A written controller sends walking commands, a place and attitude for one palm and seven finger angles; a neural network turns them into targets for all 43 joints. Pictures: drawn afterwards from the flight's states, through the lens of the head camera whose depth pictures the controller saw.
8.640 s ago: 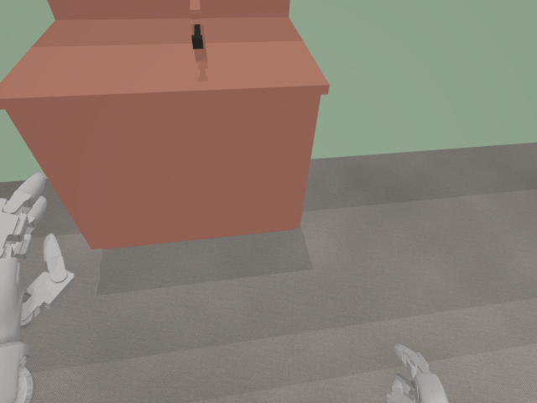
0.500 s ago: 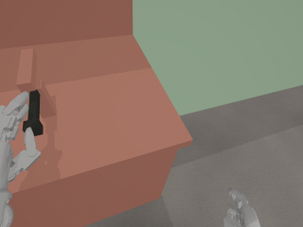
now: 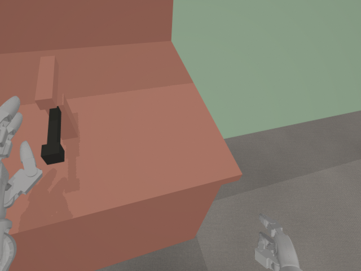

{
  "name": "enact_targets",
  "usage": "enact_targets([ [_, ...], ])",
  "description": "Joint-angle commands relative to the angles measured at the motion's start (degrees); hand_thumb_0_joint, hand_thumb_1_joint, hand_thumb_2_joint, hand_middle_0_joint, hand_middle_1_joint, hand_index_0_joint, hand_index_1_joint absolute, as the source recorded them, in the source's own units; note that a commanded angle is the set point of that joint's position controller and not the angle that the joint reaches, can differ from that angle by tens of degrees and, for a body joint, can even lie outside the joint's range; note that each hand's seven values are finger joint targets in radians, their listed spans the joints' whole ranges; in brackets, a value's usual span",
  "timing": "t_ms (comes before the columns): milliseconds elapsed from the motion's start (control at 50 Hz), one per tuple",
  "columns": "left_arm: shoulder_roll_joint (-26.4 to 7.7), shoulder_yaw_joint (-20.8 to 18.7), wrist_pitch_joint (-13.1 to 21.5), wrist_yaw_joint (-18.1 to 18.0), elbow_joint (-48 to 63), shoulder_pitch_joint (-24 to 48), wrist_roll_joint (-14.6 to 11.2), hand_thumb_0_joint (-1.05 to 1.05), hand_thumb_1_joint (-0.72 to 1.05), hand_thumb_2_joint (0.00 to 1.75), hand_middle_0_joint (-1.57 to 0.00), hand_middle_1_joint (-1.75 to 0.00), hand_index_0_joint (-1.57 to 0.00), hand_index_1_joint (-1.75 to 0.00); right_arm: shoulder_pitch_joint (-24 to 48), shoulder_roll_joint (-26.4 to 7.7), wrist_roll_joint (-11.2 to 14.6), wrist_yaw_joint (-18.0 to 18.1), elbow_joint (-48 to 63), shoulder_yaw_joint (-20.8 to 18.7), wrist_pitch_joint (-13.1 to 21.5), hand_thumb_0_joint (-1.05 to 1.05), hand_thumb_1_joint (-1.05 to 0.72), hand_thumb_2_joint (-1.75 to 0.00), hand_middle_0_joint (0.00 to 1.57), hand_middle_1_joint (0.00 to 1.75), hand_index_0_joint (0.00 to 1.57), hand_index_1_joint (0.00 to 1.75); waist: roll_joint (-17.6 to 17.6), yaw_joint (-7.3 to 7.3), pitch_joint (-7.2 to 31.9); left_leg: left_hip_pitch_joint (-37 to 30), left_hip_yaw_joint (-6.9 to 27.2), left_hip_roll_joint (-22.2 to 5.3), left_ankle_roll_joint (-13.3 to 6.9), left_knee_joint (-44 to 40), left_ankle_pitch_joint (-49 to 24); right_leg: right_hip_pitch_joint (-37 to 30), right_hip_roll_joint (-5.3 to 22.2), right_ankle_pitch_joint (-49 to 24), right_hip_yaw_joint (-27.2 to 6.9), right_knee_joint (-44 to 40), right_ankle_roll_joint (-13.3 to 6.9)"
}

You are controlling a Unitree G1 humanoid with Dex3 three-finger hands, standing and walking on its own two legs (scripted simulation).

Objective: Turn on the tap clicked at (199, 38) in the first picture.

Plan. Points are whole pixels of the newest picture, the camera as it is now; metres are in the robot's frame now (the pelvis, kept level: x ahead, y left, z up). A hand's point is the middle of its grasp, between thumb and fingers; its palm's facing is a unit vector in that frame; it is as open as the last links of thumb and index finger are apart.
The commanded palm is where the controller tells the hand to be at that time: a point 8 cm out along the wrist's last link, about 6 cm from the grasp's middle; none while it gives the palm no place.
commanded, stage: look again from close up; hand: left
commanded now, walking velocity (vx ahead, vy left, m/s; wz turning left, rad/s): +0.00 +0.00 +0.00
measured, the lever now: (53, 153) +0.27 +0.27 +0.13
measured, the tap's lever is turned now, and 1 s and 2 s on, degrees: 0 0 0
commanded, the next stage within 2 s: shuffle to correct the standing spot in 0.26 s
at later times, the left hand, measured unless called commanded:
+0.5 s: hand (42, 173) +0.22 +0.25 +0.16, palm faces +0.41 -0.84 -0.36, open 7.4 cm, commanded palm +0.16 +0.28 +0.18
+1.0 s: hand (59, 204) +0.17 +0.20 +0.17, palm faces +0.35 -0.82 -0.45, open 7.4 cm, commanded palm +0.11 +0.24 +0.18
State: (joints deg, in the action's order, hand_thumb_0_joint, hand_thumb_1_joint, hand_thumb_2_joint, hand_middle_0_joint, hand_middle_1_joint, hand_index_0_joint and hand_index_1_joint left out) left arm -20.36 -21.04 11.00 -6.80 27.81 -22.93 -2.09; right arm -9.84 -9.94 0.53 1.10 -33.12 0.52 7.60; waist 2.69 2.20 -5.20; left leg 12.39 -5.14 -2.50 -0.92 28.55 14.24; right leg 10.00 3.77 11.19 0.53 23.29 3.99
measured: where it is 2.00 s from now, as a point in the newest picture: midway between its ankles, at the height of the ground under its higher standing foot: outside the picture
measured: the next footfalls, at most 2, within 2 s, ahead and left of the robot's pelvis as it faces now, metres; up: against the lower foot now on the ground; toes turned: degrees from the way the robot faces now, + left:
left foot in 1.28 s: -0.02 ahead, +0.06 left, +0.00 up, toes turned +0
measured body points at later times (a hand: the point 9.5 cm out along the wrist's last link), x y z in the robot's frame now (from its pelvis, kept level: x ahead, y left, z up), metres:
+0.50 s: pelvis +0.00 +0.00 +0.00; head +0.03 +0.02 +0.45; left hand +0.19 +0.29 +0.18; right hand +0.18 -0.22 -0.08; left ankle +0.01 +0.10 -0.74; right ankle +0.01 -0.17 -0.74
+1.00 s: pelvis -0.06 -0.04 -0.01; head +0.00 -0.02 +0.43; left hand +0.15 +0.24 +0.19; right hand +0.11 -0.28 -0.10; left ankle +0.02 +0.10 -0.74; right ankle +0.01 -0.17 -0.73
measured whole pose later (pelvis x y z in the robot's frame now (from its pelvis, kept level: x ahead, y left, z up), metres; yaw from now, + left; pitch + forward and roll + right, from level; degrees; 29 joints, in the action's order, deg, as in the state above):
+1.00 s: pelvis -0.06 -0.04 -0.01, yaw -1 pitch +1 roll -1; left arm -24.2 -26.0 15.7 -6.0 34.2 -26.5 -3.3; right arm -10.2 -10.5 0.0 2.6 -33.5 -2.4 6.6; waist 1.9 0.2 -7.1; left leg 23.7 -0.3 -4.1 1.8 33.9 10.8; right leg 23.8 -0.2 15.9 0.7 35.5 0.8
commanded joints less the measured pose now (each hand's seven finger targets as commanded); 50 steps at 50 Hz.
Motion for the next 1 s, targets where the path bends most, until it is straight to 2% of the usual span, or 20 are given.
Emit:
enact_targets([
  [0, -8.3, -4.7, 3.7, -1.0, 13.2, 4.1, -0.2, 0.00, 0.90, 0.90, -0.20, -0.30, -0.20, -0.30, 3.6, -7.8, 0.4, 0.4, 8.5, -3.5, 2.6, 0.00, -0.90, -0.90, 0.20, 0.30, 0.20, 0.30, -7.2, -0.77, 10.5, -1.9, 2.8, -1.9, 0.4, -6.6, -9.2, -5.0, -1.7, -11.8, 0.1, -0.5, -3.6],
  [100, -8.3, -4.5, 3.3, -1.2, 12.4, 3.9, -0.2, 0.00, 0.90, 0.90, -0.20, -0.30, -0.20, -0.30, 3.6, -8.0, 0.5, 0.5, 8.6, -3.6, 2.0, 0.00, -0.90, -0.90, 0.20, 0.30, 0.20, 0.30, -5.8, -0.84, 9.5, -0.7, 3.1, -1.7, 0.5, -6.9, -7.3, -5.2, -1.5, -10.8, 0.0, -0.9, -3.6],
  [240, -9.9, -6.3, 3.2, -1.7, 12.9, 2.9, -0.3, 0.00, 0.90, 0.90, -0.20, -0.30, -0.20, -0.30, 4.5, -7.7, 0.6, 0.8, 8.7, -3.4, 1.8, 0.00, -0.90, -0.90, 0.20, 0.30, 0.20, 0.30, -7.2, -0.73, 8.5, 0.7, 3.1, -1.8, 0.3, -7.8, -2.4, -4.8, -1.5, -7.3, 0.0, -1.6, -3.6],
  [260, -8.4, -5.1, 3.2, -1.5, 11.8, 2.2, -0.4, 0.00, 0.90, 0.90, -0.20, -0.30, -0.20, -0.30, 3.7, -7.7, 0.4, 0.8, 8.7, -3.3, 1.6, 0.00, -0.90, -0.90, 0.20, 0.30, 0.20, 0.30, -5.7, -0.85, 8.3, 1.5, 3.4, -1.7, 0.2, -7.9, -2.0, -5.2, -1.5, -6.9, 0.3, -1.6, -3.6],
  [340, -9.7, -6.6, 3.1, -1.7, 11.9, 1.3, -0.3, 0.00, 0.90, 0.90, -0.20, -0.30, -0.20, -0.30, 4.2, -7.6, 0.6, 0.9, 8.5, -3.5, 1.7, 0.00, -0.90, -0.90, 0.20, 0.30, 0.20, 0.30, -5.2, -0.78, 8.6, 0.6, 3.1, -1.6, 0.1, -7.1, -1.3, -4.5, -1.2, -6.7, -0.5, -2.3, -3.7],
  [360, -8.1, -4.9, 3.1, -1.5, 12.7, 2.5, -0.5, 0.00, 0.90, 0.90, -0.20, -0.30, -0.20, -0.30, 3.7, -7.7, 0.6, 0.8, 8.7, -3.4, 1.6, 0.00, -0.90, -0.90, 0.20, 0.30, 0.20, 0.30, -4.8, -1.06, 8.3, 0.9, 3.6, -1.6, 0.4, -7.7, -2.3, -4.5, -1.5, -7.0, -0.3, -2.1, -3.7],
  [440, -10.0, -6.6, 3.0, -1.7, 15.2, 3.3, -0.7, 0.00, 0.90, 0.90, -0.20, -0.30, -0.20, -0.30, 4.3, -7.5, 0.9, 0.9, 9.2, -3.7, 1.7, 0.00, -0.90, -0.90, 0.20, 0.30, 0.20, 0.30, -8.4, -0.68, 8.7, -0.2, 3.7, -4.0, 0.6, -7.4, -10.6, -4.0, -2.1, -11.3, 0.4, 1.8, -3.0],
  [540, -10.1, -7.6, 3.0, -1.4, 16.1, 0.0, -1.2, 0.00, 0.90, 0.90, -0.20, -0.30, -0.20, -0.30, 3.9, -7.2, 1.1, 0.1, 10.0, -4.1, 1.6, 0.00, -0.90, -0.90, 0.20, 0.30, 0.20, 0.30, -8.8, -0.34, 11.9, -1.3, 3.9, -7.3, -0.1, -4.4, -20.2, -3.3, -1.8, -12.2, 1.3, 5.8, -2.8],
  [560, -8.9, -6.6, 3.0, -1.0, 15.8, -0.7, -1.4, 0.00, 0.90, 0.90, -0.20, -0.30, -0.20, -0.30, 3.3, -7.4, 0.8, -0.1, 10.1, -4.0, 1.3, 0.00, -0.90, -0.90, 0.20, 0.30, 0.20, 0.30, -8.7, -0.36, 12.0, 0.5, 4.4, -7.7, -0.3, -4.3, -19.4, -3.9, -1.6, -11.1, 1.6, 6.1, -2.8],
  [680, -10.5, -8.5, 4.2, -0.4, 18.7, -0.9, -1.9, 0.00, 0.90, 0.90, -0.20, -0.30, -0.20, -0.30, 3.7, -7.5, 0.5, -0.2, 10.9, -4.7, 1.3, 0.00, -0.90, -0.90, 0.20, 0.30, 0.20, 0.30, -8.4, -0.45, 11.0, 6.2, 3.9, -8.5, -0.2, -1.0, -11.8, -1.3, -0.6, -12.7, -0.3, 7.9, -3.7],
  [740, -12.0, -10.2, 5.2, -0.5, 18.0, -1.6, -2.0, 0.00, 0.90, 0.90, -0.20, -0.30, -0.20, -0.30, 3.1, -6.9, 0.3, 0.3, 10.3, -4.8, 1.6, 0.00, -0.90, -0.90, 0.20, 0.30, 0.20, 0.30, -3.4, -1.15, 11.0, 5.0, 2.2, -4.9, 0.8, 3.8, -3.0, 4.6, 2.0, -13.8, -5.1, 3.9, -5.9],
  [780, -12.2, -9.8, 6.2, -0.4, 19.0, -0.1, -2.0, 0.00, 0.90, 0.90, -0.20, -0.30, -0.20, -0.30, 1.5, -6.6, -0.1, 0.5, 9.8, -5.1, 1.6, 0.00, -0.90, -0.90, 0.20, 0.30, 0.20, 0.30, 2.5, -1.86, 11.1, 3.5, 1.0, -0.5, 1.4, 7.6, 4.0, 9.4, 4.9, -6.6, -8.0, -1.9, -7.2],
  [820, -12.7, -10.5, 7.1, -0.8, 18.6, -1.0, -1.8, 0.00, 0.90, 0.90, -0.20, -0.30, -0.20, -0.30, 0.9, -6.0, -0.4, 0.8, 8.4, -5.0, 2.0, 0.00, -0.90, -0.90, 0.20, 0.30, 0.20, 0.30, 5.2, -2.14, 11.1, -0.2, 1.5, 1.7, 1.4, 11.3, 6.3, 14.9, 8.2, 3.0, -10.0, -6.8, -9.2],
  [840, -13.8, -12.1, 6.9, -1.2, 17.7, -2.0, -1.7, 0.00, 0.90, 0.90, -0.20, -0.30, -0.20, -0.30, 1.9, -5.9, -0.4, 1.0, 7.3, -4.8, 1.8, 0.00, -0.90, -0.90, 0.20, 0.30, 0.20, 0.30, 3.6, -2.26, 10.8, -2.6, 2.0, 1.5, 1.4, 10.1, 4.9, 17.7, 7.6, 4.3, -9.8, -6.8, -9.3],
  [860, -12.0, -10.3, 6.9, -1.0, 17.3, -2.7, -1.8, 0.00, 0.90, 0.90, -0.20, -0.30, -0.20, -0.30, 1.4, -5.6, -0.8, 1.1, 7.1, -4.4, 1.4, 0.00, -0.90, -0.90, 0.20, 0.30, 0.20, 0.30, 3.1, -2.57, 11.3, -0.6, 3.4, 0.6, 0.9, 5.4, 4.4, 15.0, 5.8, 5.3, -6.1, -4.5, -8.0],
  [880, -12.4, -10.8, 7.3, -0.9, 18.0, -1.5, -1.9, 0.00, 0.90, 0.90, -0.20, -0.30, -0.20, -0.30, 2.0, -6.2, -0.7, 1.2, 7.5, -4.5, 1.5, 0.00, -0.90, -0.90, 0.20, 0.30, 0.20, 0.30, 0.0, -2.52, 10.6, 1.4, 5.6, -1.2, 0.4, 0.2, 3.3, 13.6, 2.5, 6.4, -3.6, -1.8, -6.2],
  [900, -12.8, -11.5, 7.8, -0.7, 17.5, -1.8, -1.9, 0.00, 0.90, 0.90, -0.20, -0.30, -0.20, -0.30, 2.6, -6.4, -0.5, 1.5, 7.8, -4.7, 1.9, 0.00, -0.90, -0.90, 0.20, 0.30, 0.20, 0.30, -4.0, -2.33, 10.1, 4.6, 9.2, -4.9, -0.8, -4.2, 3.2, 11.6, -0.4, 7.0, -1.4, 2.5, -4.6],
  [940, -12.7, -12.4, 8.5, -0.2, 17.2, -1.9, -1.7, 0.00, 0.90, 0.90, -0.20, -0.30, -0.20, -0.30, 4.6, -7.5, 0.0, 1.8, 8.5, -4.8, 2.6, 0.00, -0.90, -0.90, 0.20, 0.30, 0.20, 0.30, -15.3, -2.20, 9.4, 15.8, 17.2, -14.5, -4.4, -13.9, 11.9, 3.5, -5.0, 9.8, 0.6, 16.0, -2.9],
  [960, -11.3, -11.3, 8.5, 0.4, 17.2, -1.8, -1.8, 0.00, 0.90, 0.90, -0.20, -0.30, -0.20, -0.30, 3.4, -7.5, -0.9, 1.7, 8.7, -4.9, 2.7, 0.00, -0.90, -0.90, 0.20, 0.30, 0.20, 0.30, -17.5, -2.00, 9.3, 20.9, 20.6, -17.1, -6.7, -15.3, 12.4, 0.2, -5.1, 12.2, -0.1, 22.0, -3.2],
  [980, -10.5, -10.5, 8.3, 0.6, 17.0, -2.4, -1.6, 0.00, 0.90, 0.90, -0.20, -0.30, -0.20, -0.30, 2.3, -7.9, -0.9, 1.3, 9.0, -5.5, 2.8, 0.00, -0.90, -0.90, 0.20, 0.30, 0.20, 0.30, -17.1, -1.61, 9.2, 19.3, 17.7, -16.2, -7.1, -11.8, 7.8, -0.2, -4.5, 13.0, -1.0, 21.7, -3.8],
])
